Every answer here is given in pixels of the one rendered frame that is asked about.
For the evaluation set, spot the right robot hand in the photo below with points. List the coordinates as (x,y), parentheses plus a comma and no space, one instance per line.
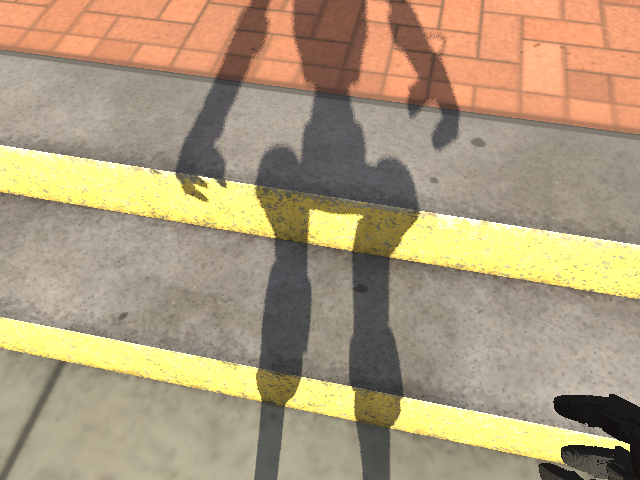
(618,418)

